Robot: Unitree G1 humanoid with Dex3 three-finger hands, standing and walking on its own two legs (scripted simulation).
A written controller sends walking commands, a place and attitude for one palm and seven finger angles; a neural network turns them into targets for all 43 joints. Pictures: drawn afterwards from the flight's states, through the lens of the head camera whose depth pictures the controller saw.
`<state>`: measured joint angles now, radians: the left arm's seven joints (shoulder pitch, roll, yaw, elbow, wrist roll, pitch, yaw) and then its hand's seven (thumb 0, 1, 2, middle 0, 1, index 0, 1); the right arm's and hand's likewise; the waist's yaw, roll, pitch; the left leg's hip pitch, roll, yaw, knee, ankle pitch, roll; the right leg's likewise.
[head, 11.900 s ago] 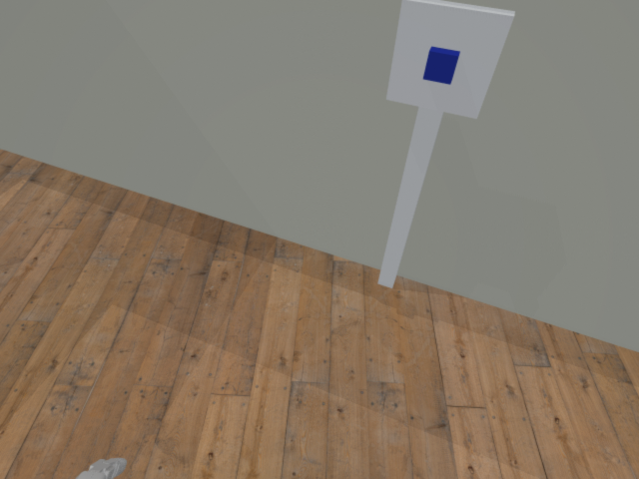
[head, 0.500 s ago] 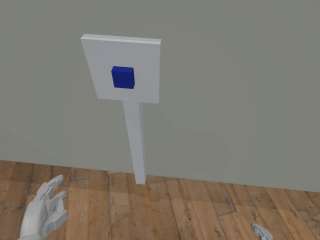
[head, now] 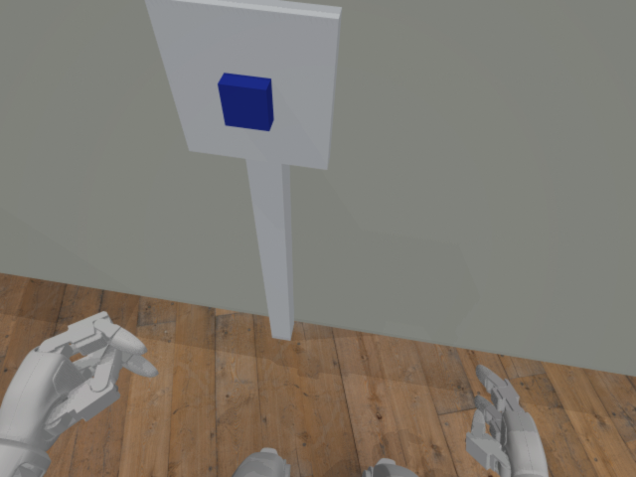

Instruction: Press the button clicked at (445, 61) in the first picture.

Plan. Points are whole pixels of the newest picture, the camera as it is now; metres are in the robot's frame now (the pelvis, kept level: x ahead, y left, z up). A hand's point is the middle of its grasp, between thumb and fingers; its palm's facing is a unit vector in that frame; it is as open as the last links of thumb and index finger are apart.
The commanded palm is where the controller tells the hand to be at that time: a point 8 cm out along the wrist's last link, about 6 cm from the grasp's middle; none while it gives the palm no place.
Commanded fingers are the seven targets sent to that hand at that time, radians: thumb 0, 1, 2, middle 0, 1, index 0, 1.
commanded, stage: raise the hand and make a fist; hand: left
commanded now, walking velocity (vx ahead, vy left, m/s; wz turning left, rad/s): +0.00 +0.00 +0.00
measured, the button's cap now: (248, 101) +0.53 +0.15 +0.18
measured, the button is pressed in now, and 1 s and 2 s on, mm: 0 0 0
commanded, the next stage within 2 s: aim a knuckle at the button in 1.34 s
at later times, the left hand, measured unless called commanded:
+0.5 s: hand (99, 346) +0.22 +0.23 +0.12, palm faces -0.04 -1.00 -0.07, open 3.1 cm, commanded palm +0.19 +0.29 +0.13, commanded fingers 0.00 0.90 0.90 -1.30 -1.50 -1.30 -1.50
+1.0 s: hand (91, 291) +0.24 +0.23 +0.18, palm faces -0.04 -1.00 -0.08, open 3.1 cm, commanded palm +0.21 +0.27 +0.18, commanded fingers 0.00 0.90 0.90 -1.30 -1.50 -1.30 -1.50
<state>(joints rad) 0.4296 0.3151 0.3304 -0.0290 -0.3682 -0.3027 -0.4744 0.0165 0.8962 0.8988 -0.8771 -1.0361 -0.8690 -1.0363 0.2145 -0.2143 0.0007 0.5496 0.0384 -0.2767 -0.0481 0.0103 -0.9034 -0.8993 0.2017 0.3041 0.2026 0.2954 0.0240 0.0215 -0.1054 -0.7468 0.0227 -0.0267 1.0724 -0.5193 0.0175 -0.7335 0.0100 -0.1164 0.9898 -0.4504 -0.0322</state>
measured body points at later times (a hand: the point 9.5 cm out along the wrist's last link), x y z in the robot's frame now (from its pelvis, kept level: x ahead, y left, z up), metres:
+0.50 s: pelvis +0.01 +0.02 +0.03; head +0.03 +0.03 +0.48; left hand +0.21 +0.29 +0.12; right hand +0.20 -0.21 -0.03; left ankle +0.01 +0.10 -0.67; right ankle +0.02 -0.11 -0.67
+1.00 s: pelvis +0.01 +0.01 +0.05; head +0.00 +0.00 +0.50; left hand +0.24 +0.28 +0.18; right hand +0.20 -0.21 -0.01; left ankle +0.01 +0.10 -0.67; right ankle +0.03 -0.11 -0.67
